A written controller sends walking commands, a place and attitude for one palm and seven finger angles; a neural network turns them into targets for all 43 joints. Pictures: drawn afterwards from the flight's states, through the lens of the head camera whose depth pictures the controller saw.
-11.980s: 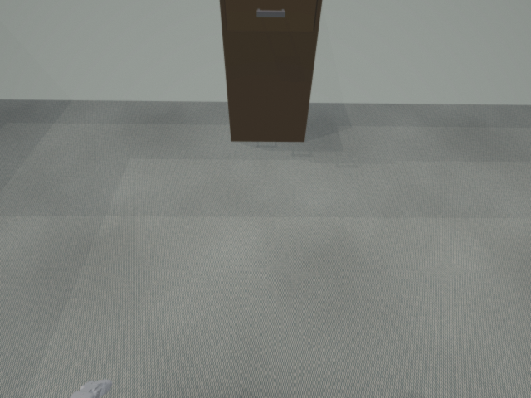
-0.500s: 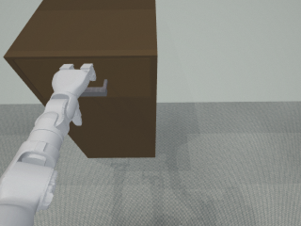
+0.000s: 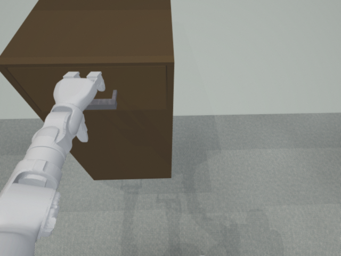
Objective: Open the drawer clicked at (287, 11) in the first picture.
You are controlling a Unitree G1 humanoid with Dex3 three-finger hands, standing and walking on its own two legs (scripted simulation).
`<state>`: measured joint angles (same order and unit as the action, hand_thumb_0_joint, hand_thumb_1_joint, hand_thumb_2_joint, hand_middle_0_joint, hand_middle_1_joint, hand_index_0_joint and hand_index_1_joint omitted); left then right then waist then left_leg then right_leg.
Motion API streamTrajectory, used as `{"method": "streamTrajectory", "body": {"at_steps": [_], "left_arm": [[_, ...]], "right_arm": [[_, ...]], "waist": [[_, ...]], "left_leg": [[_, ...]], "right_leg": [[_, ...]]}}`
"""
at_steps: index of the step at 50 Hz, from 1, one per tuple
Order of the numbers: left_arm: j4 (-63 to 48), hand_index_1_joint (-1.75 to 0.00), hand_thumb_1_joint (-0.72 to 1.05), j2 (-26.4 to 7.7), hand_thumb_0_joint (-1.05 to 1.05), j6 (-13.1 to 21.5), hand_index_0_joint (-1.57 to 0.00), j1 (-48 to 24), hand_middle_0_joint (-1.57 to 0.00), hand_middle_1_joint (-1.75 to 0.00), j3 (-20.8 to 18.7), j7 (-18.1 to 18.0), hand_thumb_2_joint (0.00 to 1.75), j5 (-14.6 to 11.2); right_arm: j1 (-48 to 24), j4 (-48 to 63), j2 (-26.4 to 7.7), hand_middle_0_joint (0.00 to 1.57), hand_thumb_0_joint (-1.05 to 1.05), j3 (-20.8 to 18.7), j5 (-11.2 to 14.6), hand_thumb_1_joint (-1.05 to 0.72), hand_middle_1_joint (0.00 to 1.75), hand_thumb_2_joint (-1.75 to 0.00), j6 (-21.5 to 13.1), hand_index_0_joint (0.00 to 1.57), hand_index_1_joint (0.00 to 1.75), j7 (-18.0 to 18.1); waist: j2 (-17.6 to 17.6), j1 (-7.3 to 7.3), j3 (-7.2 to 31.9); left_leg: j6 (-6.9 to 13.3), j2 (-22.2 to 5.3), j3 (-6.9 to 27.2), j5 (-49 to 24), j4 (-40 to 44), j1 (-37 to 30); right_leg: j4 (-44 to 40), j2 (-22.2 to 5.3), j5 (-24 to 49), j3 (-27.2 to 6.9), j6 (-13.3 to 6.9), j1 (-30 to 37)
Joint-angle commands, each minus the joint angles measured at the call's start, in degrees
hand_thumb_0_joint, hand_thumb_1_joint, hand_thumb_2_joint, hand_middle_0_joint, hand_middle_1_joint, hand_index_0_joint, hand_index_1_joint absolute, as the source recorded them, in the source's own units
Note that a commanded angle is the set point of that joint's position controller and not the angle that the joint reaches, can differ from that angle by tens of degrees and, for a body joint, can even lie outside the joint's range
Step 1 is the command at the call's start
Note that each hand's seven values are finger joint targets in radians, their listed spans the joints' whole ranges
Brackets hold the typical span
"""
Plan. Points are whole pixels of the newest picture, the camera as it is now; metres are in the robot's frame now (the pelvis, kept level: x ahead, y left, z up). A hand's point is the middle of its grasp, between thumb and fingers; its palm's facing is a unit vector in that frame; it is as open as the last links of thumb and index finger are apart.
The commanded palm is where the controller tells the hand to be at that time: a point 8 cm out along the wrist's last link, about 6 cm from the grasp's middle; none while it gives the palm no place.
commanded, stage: move the hooked fingers above the handle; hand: left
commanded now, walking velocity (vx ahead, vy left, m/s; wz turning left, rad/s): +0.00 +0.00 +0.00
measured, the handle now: (94, 98) +0.54 +0.21 +0.01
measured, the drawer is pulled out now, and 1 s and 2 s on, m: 0.00 0.00 0.00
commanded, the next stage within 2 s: none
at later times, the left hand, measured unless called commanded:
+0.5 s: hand (88, 101) +0.48 +0.20 +0.06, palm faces -0.01 -0.04 -1.00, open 13.9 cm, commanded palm +0.46 +0.22 +0.12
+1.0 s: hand (78, 97) +0.49 +0.23 +0.07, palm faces +0.04 -0.02 -1.00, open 13.9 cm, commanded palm +0.46 +0.23 +0.12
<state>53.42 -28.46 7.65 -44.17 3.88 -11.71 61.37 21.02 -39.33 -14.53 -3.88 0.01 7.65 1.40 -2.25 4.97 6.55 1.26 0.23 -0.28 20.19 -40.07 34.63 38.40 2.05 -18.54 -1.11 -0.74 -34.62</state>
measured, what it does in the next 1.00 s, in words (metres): stands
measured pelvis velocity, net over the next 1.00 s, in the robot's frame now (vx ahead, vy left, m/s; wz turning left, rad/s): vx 0.00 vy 0.00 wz -0.01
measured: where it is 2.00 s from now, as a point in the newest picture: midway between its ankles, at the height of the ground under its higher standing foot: outside the picture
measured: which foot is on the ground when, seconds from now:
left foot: down 0.00-1.00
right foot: down 0.00-1.00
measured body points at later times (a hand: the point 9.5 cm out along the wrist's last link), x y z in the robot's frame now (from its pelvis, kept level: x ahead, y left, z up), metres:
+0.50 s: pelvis +0.01 +0.00 +0.00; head +0.09 +0.00 +0.44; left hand +0.48 +0.20 +0.12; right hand +0.03 -0.27 -0.13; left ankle -0.02 +0.11 -0.72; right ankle -0.01 -0.12 -0.72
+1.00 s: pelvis +0.00 +0.00 +0.00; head +0.09 +0.00 +0.44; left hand +0.49 +0.23 +0.12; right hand +0.05 -0.28 -0.13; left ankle -0.02 +0.11 -0.72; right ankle -0.01 -0.12 -0.72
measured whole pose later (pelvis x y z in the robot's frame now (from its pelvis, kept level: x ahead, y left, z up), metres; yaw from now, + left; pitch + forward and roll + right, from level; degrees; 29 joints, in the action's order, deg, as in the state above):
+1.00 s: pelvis +0.00 +0.00 +0.00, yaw -1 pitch +17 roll -1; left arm 55.8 -30.8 6.3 -47.3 -0.7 -15.8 63.0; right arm 17.3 -37.5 -15.0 -2.9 -0.5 8.0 1.4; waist -2.0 6.1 6.7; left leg 1.4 0.2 -0.8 21.3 -42.2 37.7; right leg 40.5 2.1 -19.4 -1.6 -0.6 -37.9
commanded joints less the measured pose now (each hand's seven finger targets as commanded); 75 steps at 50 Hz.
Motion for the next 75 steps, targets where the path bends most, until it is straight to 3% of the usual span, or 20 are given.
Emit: {"method": "streamTrajectory", "body": {"at_steps": [1,3,9,14,16,21,27,33,36,39,41,46,52,56,59,62,66,70,73,75], "left_arm": [[-11.71,-1.20,-0.50,-13.84,0.00,-0.24,-0.30,-32.82,-0.30,-1.20,-4.87,-5.78,0.30,0.12],[-8.06,-1.20,-0.50,-16.26,0.00,-2.46,-0.30,-31.08,-0.30,-1.20,-7.14,-6.99,0.30,0.80],[-1.69,-1.20,-0.50,-12.80,0.00,-8.26,-0.30,-30.38,-0.30,-1.20,-2.77,-4.47,0.30,0.81],[-7.46,-1.20,-0.50,-9.98,0.00,-3.95,-0.30,-30.29,-0.30,-1.20,-0.67,0.50,0.30,-1.27],[-11.65,-1.20,-0.50,-12.34,0.00,-0.80,-0.30,-30.35,-0.30,-1.20,-2.72,0.93,0.30,-1.62],[-12.68,-1.20,-0.50,-16.68,0.00,1.68,-0.30,-29.36,-0.30,-1.20,-7.51,-3.41,0.30,-0.12],[-6.79,-1.20,-0.50,-19.95,0.00,-4.53,-0.30,-27.39,-0.30,-1.20,-9.90,-7.31,0.30,0.96],[-7.88,-1.20,-0.50,-8.89,0.00,-5.63,-0.30,-27.12,-0.30,-1.20,0.30,-0.40,0.30,-1.66],[-13.72,-1.20,-0.50,-8.53,0.00,-1.52,-0.30,-28.89,-0.30,-1.20,0.86,2.64,0.30,-3.50],[-13.35,-1.20,-0.50,-11.79,0.00,1.80,-0.30,-29.72,-0.30,-1.20,-1.88,2.00,0.30,-2.66],[-13.25,-1.20,-0.50,-18.44,0.00,3.11,-0.30,-29.83,-0.30,-1.20,-7.68,-0.52,0.30,-1.92],[-7.85,-1.20,-0.50,-24.86,0.00,-1.29,-0.30,-27.85,-0.30,-1.20,-13.56,-7.53,0.30,1.07],[-4.35,-1.20,-0.50,-13.53,0.00,-7.21,-0.30,-23.52,-0.30,-1.20,-3.78,-3.18,0.30,-0.27],[-13.72,-1.20,-0.50,-5.00,0.00,-2.83,-0.30,-28.48,-0.30,-1.20,4.16,3.88,0.30,-4.36],[-18.25,-1.20,-0.50,-7.65,0.00,2.64,-0.30,-32.26,-0.30,-1.20,2.29,4.74,0.30,-4.50],[-20.08,-1.20,-0.50,-14.59,0.00,5.94,-0.30,-34.14,-0.30,-1.20,-4.62,0.38,0.30,-2.86],[-10.87,-1.20,-0.50,-24.62,0.00,1.43,-0.30,-30.07,-0.30,-1.20,-14.98,-8.13,0.30,0.06],[-1.01,-1.20,-0.50,-19.82,0.00,-9.43,-0.30,-25.78,-0.30,-1.20,-9.71,-10.70,0.30,2.51],[1.05,-1.20,-0.50,-15.80,0.00,-13.21,-0.30,-23.81,-0.30,-1.20,-5.28,-5.16,0.30,1.46],[-0.70,-1.20,-0.50,-14.41,0.00,-12.64,-0.30,-24.53,-0.30,-1.20,-3.78,-1.43,0.30,-0.48]], "right_arm": [[4.08,3.50,-8.51,0.20,0.00,-2.95,-0.26,-0.90,0.30,-0.90,-1.43,0.20,0.30,0.28],[3.78,3.35,-8.71,0.20,0.00,-2.74,-0.12,-0.90,0.30,-0.90,-1.46,0.20,0.30,-0.13],[3.52,4.60,-9.15,0.20,0.00,-2.24,0.22,-0.90,0.30,-0.90,-1.08,0.20,0.30,-0.22],[3.65,5.43,-9.00,0.20,0.00,-2.57,0.03,-0.90,0.30,-0.90,-0.79,0.20,0.30,0.79],[3.47,5.45,-8.77,0.20,0.00,-2.64,-0.19,-0.90,0.30,-0.90,-0.82,0.20,0.30,1.15],[3.41,4.68,-8.26,0.20,0.00,-2.47,-0.48,-0.90,0.30,-0.90,-0.60,0.20,0.30,0.69],[3.54,4.35,-8.74,0.20,0.00,-2.34,-0.40,-0.90,0.30,-0.90,-0.31,0.20,0.30,-0.19],[3.90,4.44,-9.28,0.20,0.00,-3.12,0.33,-0.90,0.30,-0.90,-0.04,0.20,0.30,0.17],[3.52,4.81,-9.03,0.20,0.00,-3.16,0.09,-0.90,0.30,-0.90,-0.19,0.20,0.30,1.04],[3.62,3.95,-8.70,0.20,0.00,-2.73,0.05,-0.90,0.30,-0.90,-0.25,0.20,0.30,1.48],[3.61,3.87,-8.94,0.20,0.00,-2.35,-0.20,-0.90,0.30,-0.90,-0.21,0.20,0.30,1.60],[1.90,4.49,-8.61,0.20,0.00,-1.63,-0.64,-0.90,0.30,-0.90,-0.36,0.20,0.30,0.64],[3.57,5.52,-9.27,0.20,0.00,-2.72,0.19,-0.90,0.30,-0.90,-0.09,0.20,0.30,-0.07],[3.38,5.20,-9.23,0.20,0.00,-3.30,0.20,-0.90,0.30,-0.90,-0.16,0.20,0.30,1.03],[3.53,4.00,-8.84,0.20,0.00,-3.13,-0.21,-0.90,0.30,-0.90,-0.48,0.20,0.30,1.98],[3.78,3.50,-8.25,0.20,0.00,-2.91,-0.56,-0.90,0.30,-0.90,-0.69,0.20,0.30,1.71],[2.63,3.37,-8.34,0.20,0.00,-1.68,-0.95,-0.90,0.30,-0.90,-0.45,0.20,0.30,0.47],[1.35,4.25,-8.60,0.20,0.00,-1.25,-0.93,-0.90,0.30,-0.90,0.03,0.20,0.30,-0.86],[2.90,5.50,-9.41,0.20,0.00,-1.94,0.23,-0.90,0.30,-0.90,0.70,0.20,0.30,-0.63],[2.82,6.00,-9.89,0.20,0.00,-2.11,0.73,-0.90,0.30,-0.90,1.06,0.20,0.30,0.11]], "waist": [[-3.16,1.29,21.13],[-3.33,0.36,20.73],[0.44,1.01,22.56],[1.86,1.76,25.34],[0.92,1.19,25.45],[-2.73,-0.39,22.41],[-1.86,-1.28,26.24],[1.47,1.95,24.82],[1.84,2.49,23.90],[0.05,2.07,19.39],[-0.87,0.39,20.35],[-4.01,-2.43,23.20],[-0.14,-0.12,29.07],[3.46,3.68,24.95],[0.10,3.76,20.87],[-5.02,1.34,22.20],[-4.70,-2.38,22.03],[-3.11,-2.66,23.42],[2.04,-1.40,28.64],[6.03,-0.08,27.31]], "left_leg": [[1.02,0.73,-0.03,-22.81,2.06,-14.34],[0.76,0.68,-0.21,-22.11,2.19,-13.31],[1.03,0.75,-1.38,-21.69,2.38,-11.78],[1.64,0.58,-1.10,-25.45,1.70,-15.09],[1.70,0.66,-0.88,-26.94,1.40,-15.43],[0.93,0.64,-0.22,-28.45,0.88,-13.84],[0.75,0.95,-1.42,-27.38,1.13,-10.84],[1.49,0.39,-1.41,-27.77,1.76,-15.31],[1.95,0.73,-0.94,-27.52,1.80,-16.99],[1.73,1.06,-0.25,-23.34,2.17,-14.90],[1.46,1.25,-0.23,-23.61,2.06,-12.70],[0.63,1.51,-1.05,-24.61,1.03,-8.65],[0.91,0.38,-2.17,-29.96,0.50,-13.68],[1.91,0.27,-0.76,-29.19,1.16,-17.90],[1.82,0.50,0.48,-25.66,1.35,-19.00],[0.83,0.57,1.64,-28.09,0.58,-19.57],[-0.07,1.19,0.92,-26.31,0.18,-10.53],[-0.26,1.05,-1.62,-23.81,0.88,-7.26],[0.44,0.36,-2.29,-26.40,1.25,-9.93],[1.26,0.19,-2.55,-24.60,2.04,-10.48]], "right_leg": [[-2.48,0.97,15.35,1.68,-1.91,5.47],[-2.02,1.11,14.79,1.98,-2.01,5.16],[-2.47,0.70,17.62,1.63,-1.34,8.36],[-2.97,0.42,21.76,0.93,-0.90,10.52],[-2.90,0.32,22.76,0.57,-1.10,11.25],[-1.29,0.82,20.05,1.53,-1.83,7.69],[-0.50,0.74,22.47,1.54,-1.64,11.59],[-3.48,0.70,23.95,1.18,-0.79,11.13],[-4.38,0.57,23.64,0.64,-0.79,11.21],[-4.10,0.51,19.43,0.81,-1.14,8.20],[-3.09,0.39,19.28,0.78,-1.65,9.36],[-0.16,0.63,19.01,1.46,-2.06,9.97],[-1.50,0.74,25.18,1.46,-0.90,12.45],[-4.27,0.69,24.09,1.01,-0.40,10.42],[-4.34,0.70,18.71,1.09,-0.72,5.75],[-2.26,0.95,16.51,1.73,-1.62,3.48],[0.90,1.23,15.89,2.65,-2.43,5.48],[0.93,1.12,17.53,2.91,-1.96,8.38],[-0.41,0.86,22.77,2.15,-1.21,13.40],[-2.22,0.52,23.31,1.56,-0.53,14.86]]}}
